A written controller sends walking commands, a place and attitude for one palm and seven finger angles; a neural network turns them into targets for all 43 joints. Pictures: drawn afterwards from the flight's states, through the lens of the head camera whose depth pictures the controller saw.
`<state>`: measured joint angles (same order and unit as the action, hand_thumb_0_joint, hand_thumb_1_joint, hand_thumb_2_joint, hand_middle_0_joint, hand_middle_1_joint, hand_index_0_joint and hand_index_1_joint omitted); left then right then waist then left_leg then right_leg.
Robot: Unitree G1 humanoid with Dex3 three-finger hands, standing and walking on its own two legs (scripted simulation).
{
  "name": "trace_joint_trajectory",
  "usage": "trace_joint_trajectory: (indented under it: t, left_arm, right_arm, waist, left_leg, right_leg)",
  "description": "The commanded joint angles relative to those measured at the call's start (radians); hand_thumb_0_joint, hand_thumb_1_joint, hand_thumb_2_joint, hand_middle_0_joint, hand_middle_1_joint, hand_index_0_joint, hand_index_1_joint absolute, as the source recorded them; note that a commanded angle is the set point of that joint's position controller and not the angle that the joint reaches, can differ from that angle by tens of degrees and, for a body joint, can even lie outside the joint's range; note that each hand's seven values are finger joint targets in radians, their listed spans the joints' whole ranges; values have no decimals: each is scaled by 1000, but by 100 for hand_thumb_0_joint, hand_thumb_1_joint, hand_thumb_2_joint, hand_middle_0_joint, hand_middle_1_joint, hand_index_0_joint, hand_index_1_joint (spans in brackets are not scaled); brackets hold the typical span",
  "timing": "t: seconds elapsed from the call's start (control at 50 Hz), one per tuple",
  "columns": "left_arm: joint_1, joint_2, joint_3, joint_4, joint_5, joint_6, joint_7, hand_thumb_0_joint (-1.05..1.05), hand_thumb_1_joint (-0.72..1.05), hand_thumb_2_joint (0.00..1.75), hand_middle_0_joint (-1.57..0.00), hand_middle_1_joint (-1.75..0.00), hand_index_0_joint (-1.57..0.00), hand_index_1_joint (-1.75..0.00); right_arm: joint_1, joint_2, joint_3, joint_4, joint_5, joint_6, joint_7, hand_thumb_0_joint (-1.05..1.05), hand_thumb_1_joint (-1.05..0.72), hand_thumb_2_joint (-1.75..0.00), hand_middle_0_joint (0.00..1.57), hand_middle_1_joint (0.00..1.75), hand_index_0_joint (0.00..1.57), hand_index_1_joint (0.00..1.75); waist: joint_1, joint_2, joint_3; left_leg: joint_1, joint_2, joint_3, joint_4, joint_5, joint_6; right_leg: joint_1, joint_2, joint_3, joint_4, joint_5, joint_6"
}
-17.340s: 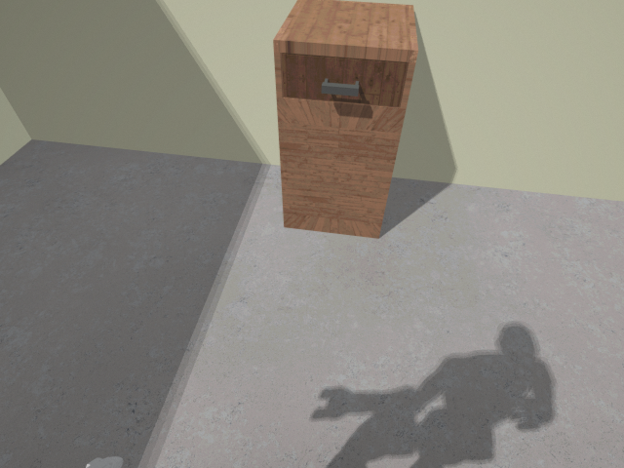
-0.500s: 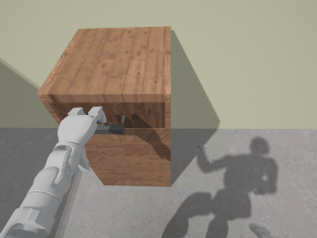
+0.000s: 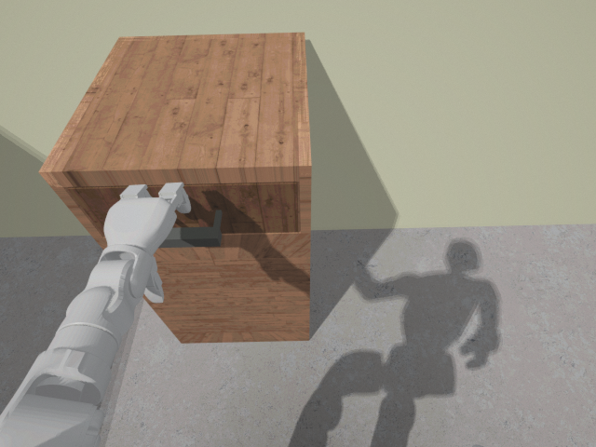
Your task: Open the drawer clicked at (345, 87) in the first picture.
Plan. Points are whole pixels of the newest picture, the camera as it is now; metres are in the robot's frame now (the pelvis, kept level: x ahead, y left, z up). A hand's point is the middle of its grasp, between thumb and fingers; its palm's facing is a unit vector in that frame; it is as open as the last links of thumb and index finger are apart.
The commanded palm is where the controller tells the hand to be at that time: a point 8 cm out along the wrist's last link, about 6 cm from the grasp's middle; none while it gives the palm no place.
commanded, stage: move the hooked fingers above the handle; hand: left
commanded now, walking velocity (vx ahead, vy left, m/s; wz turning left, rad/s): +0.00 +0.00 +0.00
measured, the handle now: (189, 226) +0.48 +0.21 -0.04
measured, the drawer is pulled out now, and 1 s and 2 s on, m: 0.00 0.00 0.00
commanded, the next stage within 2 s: lower the fingers behind the handle in 1.02 s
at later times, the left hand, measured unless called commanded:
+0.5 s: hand (174, 226) +0.44 +0.21 +0.01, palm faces -0.04 -0.03 -1.00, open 13.7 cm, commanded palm +0.42 +0.21 +0.07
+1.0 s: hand (172, 229) +0.43 +0.22 +0.01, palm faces -0.05 -0.04 -1.00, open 13.8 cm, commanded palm +0.41 +0.21 +0.07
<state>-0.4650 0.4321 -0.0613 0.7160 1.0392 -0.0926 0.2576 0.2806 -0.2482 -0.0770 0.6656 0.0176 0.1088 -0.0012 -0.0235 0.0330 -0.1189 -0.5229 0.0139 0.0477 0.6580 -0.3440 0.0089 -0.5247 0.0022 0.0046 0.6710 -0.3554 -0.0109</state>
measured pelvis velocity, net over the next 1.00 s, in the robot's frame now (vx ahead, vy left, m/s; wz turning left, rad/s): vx -0.01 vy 0.00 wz -0.01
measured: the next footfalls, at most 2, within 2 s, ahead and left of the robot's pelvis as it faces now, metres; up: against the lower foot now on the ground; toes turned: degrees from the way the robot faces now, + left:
none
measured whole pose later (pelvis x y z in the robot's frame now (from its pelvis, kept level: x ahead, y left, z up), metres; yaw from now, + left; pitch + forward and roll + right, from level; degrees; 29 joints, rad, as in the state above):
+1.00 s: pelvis -0.01 +0.00 -0.01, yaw +0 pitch +15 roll +0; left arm -0.63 0.42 -0.07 0.91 1.07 -0.03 0.32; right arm 0.33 -0.25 -0.08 0.67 0.01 0.11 -0.01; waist -0.07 0.03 -0.14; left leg -0.62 0.02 0.05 0.71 -0.35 0.01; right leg -0.62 0.01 0.01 0.70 -0.35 -0.01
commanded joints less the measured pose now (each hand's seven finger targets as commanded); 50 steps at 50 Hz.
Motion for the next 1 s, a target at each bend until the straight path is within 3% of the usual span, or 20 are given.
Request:
trace_joint_trajectory:
  t: [0.0, 0.04, 0.1, 0.14, 0.2, 0.26, 0.3, 0.38, 0.42, 0.48, 0.54, 0.58, 0.6, 0.66, 0.7, 0.74, 0.86, 0.88, 0.96, 0.98]
  left_arm:
    - [-467, 203, 65, -136, 13, 8, 69, 0, -50, 30, -30, -120, -30, -120]
    - [-526, 220, 75, -109, 13, 13, 78, 0, -50, 30, -30, -120, -30, -120]
    - [-584, 196, 46, -80, 27, 16, 88, 0, -50, 30, -30, -120, -30, -120]
    - [-594, 190, 49, -26, 26, 24, 92, 0, -50, 30, -30, -120, -30, -120]
    - [-591, 221, 79, 13, 35, 32, 97, 0, -50, 30, -30, -120, -30, -120]
    - [-630, 182, 45, 43, 44, 46, 102, 0, -50, 30, -30, -120, -30, -120]
    - [-620, 174, 47, 38, 40, 50, 105, 0, -50, 30, -30, -120, -30, -120]
    - [-616, 169, 36, 83, 43, 74, 109, 0, -50, 30, -30, -120, -30, -120]
    - [-641, 158, 19, 85, 41, 81, 108, 0, -50, 30, -30, -120, -30, -120]
    - [-629, 177, 35, 82, 39, 78, 104, 0, -50, 30, -30, -120, -30, -120]
    - [-645, 151, 12, 88, 31, 73, 95, 0, -50, 30, -30, -120, -30, -120]
    - [-626, 229, 75, 81, 34, 57, 100, 0, -50, 30, -30, -120, -30, -120]
    - [-653, 222, 63, 46, 35, 47, 103, 0, -50, 30, -30, -120, -30, -120]
    - [-627, 276, 117, 39, 49, 34, 123, 0, -50, 30, -30, -120, -30, -120]
    - [-611, 246, 92, 51, 47, 44, 133, 0, -50, 30, -30, -120, -30, -120]
    - [-614, 260, 105, 63, 47, 56, 138, 0, -50, 30, -30, -120, -30, -120]
    - [-606, 212, 68, 17, 36, 59, 116, 0, -50, 30, -30, -120, -30, -120]
    - [-584, 180, 48, 15, 27, 59, 110, 0, -50, 30, -30, -120, -30, -120]
    - [-558, 162, 41, -33, 30, 43, 101, 0, -50, 30, -30, -120, -30, -120]
    - [-547, 147, 32, -21, 26, 46, 102, 0, -50, 30, -30, -120, -30, -120]
  right_arm:
    - [38, -140, -44, -90, -3, -26, -3, 0, -90, -90, 20, 30, 20, 30]
    - [53, -144, -43, -81, -4, -25, -9, 0, -90, -90, 20, 30, 20, 30]
    - [71, -143, -43, -77, -8, -28, -8, 0, -90, -90, 20, 30, 20, 30]
    - [88, -144, -44, -69, -11, -25, -8, 0, -90, -90, 20, 30, 20, 30]
    - [108, -149, -43, -69, -17, -21, -4, 0, -90, -90, 20, 30, 20, 30]
    - [122, -150, -43, -67, -18, -15, -1, 0, -90, -90, 20, 30, 20, 30]
    - [132, -151, -47, -70, -22, -13, 2, 0, -90, -90, 20, 30, 20, 30]
    - [136, -154, -46, -64, -17, -6, -4, 0, -90, -90, 20, 30, 20, 30]
    - [133, -153, -43, -61, -14, -8, -5, 0, -90, -90, 20, 30, 20, 30]
    - [138, -151, -43, -65, -13, -9, -10, 0, -90, -90, 20, 30, 20, 30]
    - [135, -149, -39, -63, -12, -12, -14, 0, -90, -90, 20, 30, 20, 30]
    - [134, -153, -38, -69, -11, -13, -21, 0, -90, -90, 20, 30, 20, 30]
    - [133, -151, -34, -73, -12, -16, -21, 0, -90, -90, 20, 30, 20, 30]
    - [128, -149, -38, -75, -13, -18, -22, 0, -90, -90, 20, 30, 20, 30]
    - [122, -148, -36, -77, -12, -21, -19, 0, -90, -90, 20, 30, 20, 30]
    - [123, -148, -36, -79, -12, -23, -19, 0, -90, -90, 20, 30, 20, 30]
    - [127, -149, -45, -69, -12, -23, -15, 0, -90, -90, 20, 30, 20, 30]
    - [122, -147, -48, -72, -12, -23, -16, 0, -90, -90, 20, 30, 20, 30]
    - [112, -141, -49, -74, -13, -19, -13, 0, -90, -90, 20, 30, 20, 30]
    - [109, -141, -48, -73, -12, -19, -13, 0, -90, -90, 20, 30, 20, 30]
  waist:
    - [-32, -15, -308]
    - [-48, -28, -309]
    - [-52, 22, -344]
    - [-62, 1, -349]
    - [-48, 2, -381]
    - [-64, 9, -375]
    - [-57, 16, -410]
    - [-73, -39, -365]
    - [-80, -20, -333]
    - [-66, -8, -360]
    - [-84, -20, -327]
    - [-62, -18, -340]
    - [-63, -2, -359]
    - [-51, 0, -379]
    - [-56, 12, -359]
    - [-55, -4, -365]
    - [-60, 6, -414]
    - [-64, 0, -392]
    - [-54, 4, -406]
    - [-57, -1, -364]
  left_leg:
    - [176, -27, 0, -19, 376, 36]
    - [162, -26, -5, -14, 354, 38]
    - [175, -26, -8, -2, 354, 36]
    - [162, -25, -11, 9, 370, 36]
    - [143, -22, -8, 20, 398, 33]
    - [132, -16, -10, 27, 405, 30]
    - [145, -15, -7, 33, 413, 31]
    - [108, -16, -4, 20, 352, 36]
    - [105, -16, -3, 8, 311, 37]
    - [112, -18, -3, 4, 308, 37]
    - [104, -17, -5, -1, 285, 38]
    - [89, -21, -2, -3, 265, 39]
    - [95, -22, -2, -3, 282, 40]
    - [91, -24, 1, 8, 301, 39]
    - [80, -26, 6, 7, 295, 38]
    - [73, -27, 8, 9, 308, 39]
    - [138, -24, 5, 16, 375, 37]
    - [144, -24, 7, 18, 383, 38]
    - [171, -23, 2, 20, 427, 37]
    - [159, -23, 0, 16, 416, 36]
  right_leg:
    - [80, 33, -18, -52, 351, -34]
    - [73, 34, -18, -50, 328, -34]
    - [33, 37, -20, -37, 306, -36]
    - [31, 39, -22, -30, 318, -37]
    - [37, 41, -22, -14, 347, -37]
    - [5, 44, -27, -3, 344, -36]
    - [15, 46, -25, -3, 349, -36]
    - [21, 46, -24, -23, 317, -32]
    - [4, 45, -23, -37, 276, -32]
    - [23, 45, -20, -36, 272, -34]
    - [16, 43, -20, -49, 256, -32]
    - [35, 43, -12, -47, 245, -31]
    - [43, 42, -12, -43, 266, -31]
    - [59, 43, -9, -32, 289, -30]
    - [53, 43, -11, -37, 292, -29]
    - [70, 42, -11, -34, 308, -29]
    - [78, 43, -11, -30, 370, -26]
    - [79, 44, -11, -36, 384, -27]
    - [81, 45, -13, -29, 408, -28]
    - [69, 46, -18, -32, 397, -30]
